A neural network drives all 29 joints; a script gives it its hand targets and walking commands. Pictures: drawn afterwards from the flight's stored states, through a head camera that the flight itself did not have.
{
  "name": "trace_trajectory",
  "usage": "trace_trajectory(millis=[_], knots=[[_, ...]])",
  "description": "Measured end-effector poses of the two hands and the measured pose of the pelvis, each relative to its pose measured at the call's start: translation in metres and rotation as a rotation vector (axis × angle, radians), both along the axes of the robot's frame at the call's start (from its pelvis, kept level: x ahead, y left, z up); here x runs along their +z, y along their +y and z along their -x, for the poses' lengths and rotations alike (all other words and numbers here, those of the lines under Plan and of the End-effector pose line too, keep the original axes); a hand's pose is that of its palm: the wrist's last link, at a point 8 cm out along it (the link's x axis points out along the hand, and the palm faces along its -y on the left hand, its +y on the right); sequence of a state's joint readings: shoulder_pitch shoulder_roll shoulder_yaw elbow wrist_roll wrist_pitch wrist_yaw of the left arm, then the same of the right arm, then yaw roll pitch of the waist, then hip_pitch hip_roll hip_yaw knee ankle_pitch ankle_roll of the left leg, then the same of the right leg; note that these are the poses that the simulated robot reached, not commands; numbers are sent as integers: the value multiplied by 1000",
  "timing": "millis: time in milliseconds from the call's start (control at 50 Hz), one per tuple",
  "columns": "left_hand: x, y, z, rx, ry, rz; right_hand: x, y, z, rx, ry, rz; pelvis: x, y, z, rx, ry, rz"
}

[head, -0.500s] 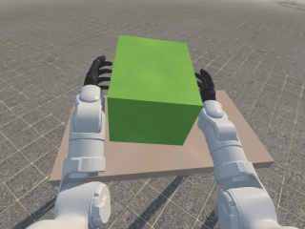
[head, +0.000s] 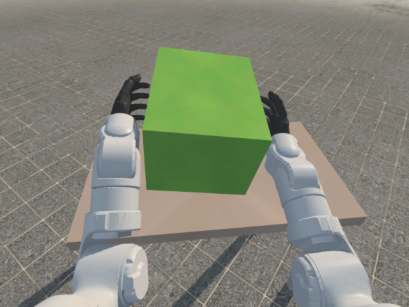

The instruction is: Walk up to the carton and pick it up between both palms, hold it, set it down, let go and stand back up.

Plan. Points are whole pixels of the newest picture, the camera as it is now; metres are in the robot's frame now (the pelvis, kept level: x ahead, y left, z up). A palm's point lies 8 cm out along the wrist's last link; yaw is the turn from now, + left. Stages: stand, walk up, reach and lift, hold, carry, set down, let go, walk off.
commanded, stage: hold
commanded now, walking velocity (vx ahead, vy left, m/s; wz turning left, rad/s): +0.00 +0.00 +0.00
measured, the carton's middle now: (201, 119) +0.42 +0.00 +0.19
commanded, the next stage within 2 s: set down in 1.02 s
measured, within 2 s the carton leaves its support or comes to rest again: neither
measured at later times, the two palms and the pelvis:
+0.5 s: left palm (123, 117) +0.36 +0.14 +0.23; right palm (276, 134) +0.36 -0.14 +0.19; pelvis +0.00 +0.00 +0.00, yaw +0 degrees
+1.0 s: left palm (122, 117) +0.36 +0.14 +0.23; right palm (277, 133) +0.36 -0.14 +0.20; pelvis +0.00 +0.00 +0.00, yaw +0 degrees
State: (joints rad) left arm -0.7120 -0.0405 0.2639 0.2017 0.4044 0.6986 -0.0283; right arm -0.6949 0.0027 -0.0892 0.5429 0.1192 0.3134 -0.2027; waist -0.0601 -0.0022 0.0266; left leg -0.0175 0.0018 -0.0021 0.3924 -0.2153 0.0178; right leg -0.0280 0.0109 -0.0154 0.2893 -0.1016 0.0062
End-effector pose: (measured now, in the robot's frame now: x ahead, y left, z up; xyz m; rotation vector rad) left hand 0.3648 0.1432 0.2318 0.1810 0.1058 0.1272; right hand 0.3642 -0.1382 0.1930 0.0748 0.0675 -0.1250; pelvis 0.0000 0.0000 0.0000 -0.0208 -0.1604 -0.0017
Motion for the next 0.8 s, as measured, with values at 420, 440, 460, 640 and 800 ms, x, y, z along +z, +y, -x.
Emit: trace_trajectory(millis=[420, 440, 460, 640, 800], knots=[[0, 0, 1, 1, 11, -4, 0, 0, 1, 1, 3, 2, 0, 0, 0, 0, -2, -1], [0, 0, 1, 1, 11, -4, 0, 0, 1, 1, 3, 2, 0, 0, 0, 0, -2, -1], [0, 0, 2, 1, 11, -4, 0, 0, 1, 1, 3, 2, 0, 0, 0, 0, -2, -1], [0, 0, 2, 0, 14, -7, 0, 0, 1, 2, 3, 1, 0, 0, 0, 1, -2, -1], [0, 0, 2, 0, 16, -10, 1, 0, 1, 1, 2, 2, 0, -1, 0, 1, -3, -2]])
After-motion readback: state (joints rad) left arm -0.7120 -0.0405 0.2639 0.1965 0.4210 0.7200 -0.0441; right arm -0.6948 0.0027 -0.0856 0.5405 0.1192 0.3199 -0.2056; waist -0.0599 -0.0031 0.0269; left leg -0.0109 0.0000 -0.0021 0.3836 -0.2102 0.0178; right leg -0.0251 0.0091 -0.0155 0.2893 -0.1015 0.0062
